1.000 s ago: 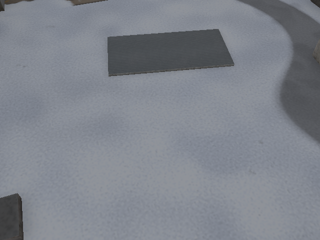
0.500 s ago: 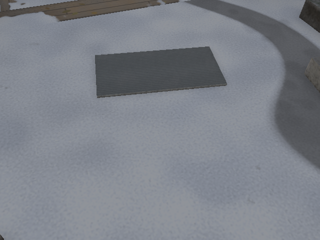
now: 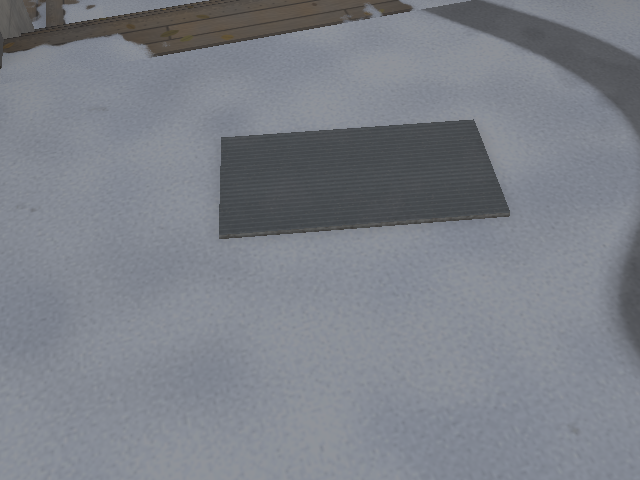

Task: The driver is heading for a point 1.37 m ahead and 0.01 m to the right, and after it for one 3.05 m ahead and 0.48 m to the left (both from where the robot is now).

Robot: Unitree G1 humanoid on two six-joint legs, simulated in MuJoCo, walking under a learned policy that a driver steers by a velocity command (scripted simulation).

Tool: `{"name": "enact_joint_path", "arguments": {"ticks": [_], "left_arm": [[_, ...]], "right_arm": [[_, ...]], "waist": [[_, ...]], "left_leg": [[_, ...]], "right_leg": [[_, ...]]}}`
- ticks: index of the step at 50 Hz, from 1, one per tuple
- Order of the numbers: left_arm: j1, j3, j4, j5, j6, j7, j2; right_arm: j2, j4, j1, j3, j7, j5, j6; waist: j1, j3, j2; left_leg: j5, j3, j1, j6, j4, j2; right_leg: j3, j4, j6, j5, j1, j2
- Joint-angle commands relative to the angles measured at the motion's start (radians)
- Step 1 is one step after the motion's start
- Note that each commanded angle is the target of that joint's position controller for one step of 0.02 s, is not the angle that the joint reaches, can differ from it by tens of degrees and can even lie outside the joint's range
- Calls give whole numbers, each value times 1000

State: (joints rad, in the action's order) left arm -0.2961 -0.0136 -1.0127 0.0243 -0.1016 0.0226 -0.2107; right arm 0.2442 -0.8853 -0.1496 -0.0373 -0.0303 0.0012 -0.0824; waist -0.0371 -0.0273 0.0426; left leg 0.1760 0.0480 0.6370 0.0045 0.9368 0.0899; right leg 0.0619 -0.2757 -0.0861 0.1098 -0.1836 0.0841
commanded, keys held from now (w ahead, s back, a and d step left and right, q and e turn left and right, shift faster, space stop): no key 0.26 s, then w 0.74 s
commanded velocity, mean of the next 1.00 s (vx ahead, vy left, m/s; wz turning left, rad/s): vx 0.30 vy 0.00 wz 0.00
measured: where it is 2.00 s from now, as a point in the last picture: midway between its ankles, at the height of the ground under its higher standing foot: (340, 412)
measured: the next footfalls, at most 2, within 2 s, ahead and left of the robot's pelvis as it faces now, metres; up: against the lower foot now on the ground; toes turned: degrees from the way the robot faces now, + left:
left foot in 0.16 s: +0.19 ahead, +0.14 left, +0.00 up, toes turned +0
left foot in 0.82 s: +0.42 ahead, +0.16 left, +0.00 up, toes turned +2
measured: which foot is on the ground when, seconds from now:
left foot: up 0.00-0.14, down 0.16-0.46, up 0.48-0.80, down 0.82-1.00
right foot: down 0.00-0.84, up 0.86-1.00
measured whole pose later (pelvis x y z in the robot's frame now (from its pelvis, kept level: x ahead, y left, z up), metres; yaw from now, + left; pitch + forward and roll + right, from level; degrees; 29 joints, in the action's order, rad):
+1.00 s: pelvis +0.32 +0.08 -0.01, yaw -1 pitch +0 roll +1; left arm -0.28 -0.05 -0.99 -0.03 -0.10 -0.02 -0.24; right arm 0.23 -0.95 -0.18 -0.05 0.05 0.00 -0.10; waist 0.00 -0.03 -0.03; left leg 0.14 -0.08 0.28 0.07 0.41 -0.05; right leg -0.03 -1.22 -0.06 0.31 -0.47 -0.09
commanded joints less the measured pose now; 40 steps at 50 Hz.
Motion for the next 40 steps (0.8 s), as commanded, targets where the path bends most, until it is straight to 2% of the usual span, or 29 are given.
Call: {"name": "enact_joint_path", "arguments": {"ticks": [1, 5, 7, 8, 9, 10, 11, 12, 13, 14, 15, 17, 19, 20, 21, 22, 23, 24, 25, 26, 27, 28, 30, 32, 34, 36, 38, 39, 40], "left_arm": [[59, -24, 58, -7, -3, -21, -156], [34, -25, 30, -19, 19, -26, -158], [50, -21, 27, -38, 28, -30, -139], [7, -14, 16, -36, 27, -31, -116], [-76, -10, 6, -13, 21, -30, -96], [-157, 1, -20, -8, 22, -32, -41], [-118, 4, -16, -14, 35, -42, -46], [-67, -2, -7, -19, 51, -50, -69], [-50, -5, -9, -19, 68, -55, -80], [-58, -9, -20, -17, 79, -56, -94], [-59, -11, -23, -19, 82, -55, -99], [-35, -9, -17, -28, 73, -50, -82], [-19, -6, -12, -34, 52, -43, -62], [-26, -7, -16, -32, 44, -40, -60], [-56, -9, -30, -33, 36, -36, -60], [-94, -12, -50, -31, 30, -35, -63], [-153, -24, -77, -32, 25, -37, -100], [-222, -46, -104, -42, 24, -41, -171], [-221, -54, -95, -38, 19, -39, -199], [-243, -46, -95, -24, 10, -39, -162], [-262, -41, -95, -20, 5, -38, -142], [-261, -39, -92, -26, 4, -35, -137], [-232, -28, -79, -33, 15, -32, -109], [-177, -19, -50, -26, 27, -33, -98], [-175, -25, -40, -23, 26, -37, -131], [-202, -38, -50, -34, 17, -38, -172], [-199, -46, -56, -43, 12, -37, -183], [-192, -50, -57, -45, 14, -37, -187], [-183, -51, -56, -42, 20, -38, -184]], "right_arm": [[14, 4, -84, 1, -1, -4, 18], [54, 20, -6, -8, 2, -2, 31], [65, 6, -28, -16, 2, -12, 25], [101, -6, -57, -27, -2, -19, 22], [157, -11, -80, -39, -8, -21, 26], [139, -21, -72, -34, -9, -15, 36], [69, -30, -73, -20, -1, -11, 40], [46, -28, -45, -16, 5, -9, 40], [46, -17, 1, -13, 8, -9, 39], [66, -14, 10, -21, 10, -1, 38], [103, -21, -8, -35, 8, 10, 38], [127, -40, -69, -48, 5, 18, 36], [124, -49, -107, -52, 3, 15, 24], [124, -42, -93, -53, 3, 13, 18], [116, -22, -35, -52, 5, 17, 14], [101, 2, 38, -49, 10, 23, 10], [66, 27, 101, -42, 17, 31, 3], [20, 50, 143, -30, 23, 31, -14], [50, 64, 170, -33, 27, 27, -30], [67, 63, 184, -38, 33, 24, -37], [59, 56, 166, -38, 42, 26, -39], [44, 47, 152, -35, 51, 30, -38], [30, 52, 173, -30, 62, 33, -36], [-7, 72, 223, -13, 73, 31, -32], [-30, 96, 280, 1, 80, 26, -25], [8, 109, 289, -5, 78, 30, -15], [54, 113, 263, -19, 74, 31, -12], [78, 104, 216, -31, 72, 28, -12], [108, 72, 108, -49, 68, 27, -11]], "waist": [[52, 88, -104], [28, 72, -112], [53, 74, -94], [50, 88, -54], [-1, 135, 26], [-39, 163, 138], [-11, 160, 135], [-8, 128, 106], [-15, 102, 80], [-13, 95, 64], [-2, 83, 62], [21, 49, 82], [29, 43, 99], [18, 48, 90], [-11, 44, 70], [-42, 31, 30], [-68, 19, -62], [-76, -7, -225], [-80, -64, -267], [-82, -70, -217], [-67, -59, -165], [-55, -52, -137], [-38, -63, -119], [-30, -86, -128], [-40, -98, -155], [-27, -105, -178], [9, -89, -187], [43, -52, -196], [102, 15, -196]], "left_leg": [[-134, -25, -229, -18, -181, -14], [-105, -13, -266, -8, -328, -31], [-153, -30, -348, 20, -479, -49], [-318, 6, -432, 39, -543, -15], [-547, 78, -560, 77, -490, 70], [-553, 136, -624, 166, -472, 124], [-369, 183, -568, 194, -511, 135], [-239, 190, -507, 179, -535, 113], [-176, 162, -452, 152, -538, 80], [-36, 128, -429, 131, -540, 44], [123, 130, -421, 129, -554, 33], [388, 231, -425, 165, -617, 87], [425, 342, -436, 209, -661, 150], [394, 350, -408, 212, -661, 152], [349, 303, -375, 198, -642, 131], [259, 218, -298, 168, -592, 80], [142, 78, -185, 119, -464, -8], [63, -93, -12, 62, -256, -130], [163, -114, 163, 50, -174, -120], [296, -72, 273, 50, -40, -82], [309, -46, 354, 53, 66, -55], [266, -34, 408, 57, 114, -30], [155, -54, 391, 57, 81, -4], [10, -106, 212, 39, -72, -21], [-107, -147, -3, 32, -222, -62], [-126, -143, -100, 46, -289, -76], [-107, -135, -152, 77, -350, -90], [-93, -142, -221, 96, -366, -109], [-93, -156, -357, 119, -378, -134]], "right_leg": [[-69, 50, -141, -586, -94, -244], [-130, 9, -135, -386, -36, -280], [-142, -69, -97, -261, -24, -249], [-139, -121, -54, -175, -34, -205], [-108, -187, -16, -11, -96, -137], [-57, -213, 26, 203, -176, -79], [-43, -232, 51, 247, -159, -82], [-48, -225, 61, 231, -145, -88], [-52, -203, 63, 209, -119, -94], [-33, -201, 58, 251, -110, -81], [-14, -225, 49, 306, -126, -68], [-7, -290, 20, 355, -191, -67], [-19, -329, -12, 333, -208, -76], [-30, -308, -31, 317, -165, -84], [-45, -263, -49, 302, -125, -98], [-72, -183, -66, 281, -36, -117], [-160, -86, -87, 287, 72, -180], [-342, 14, -123, 241, 209, -288], [-470, 35, -159, 41, 298, -411], [-497, 15, -182, -147, 376, -462], [-478, -6, -185, -257, 448, -472], [-433, -7, -168, -291, 493, -458], [-324, 32, -120, -305, 454, -403], [-212, 84, -88, -256, 274, -322], [-142, 133, -74, -216, 114, -274], [-140, 152, -75, -227, 104, -298], [-129, 87, -58, -403, 178, -324], [-114, 11, -43, -562, 208, -329], [-87, -119, -25, -699, 206, -312]]}}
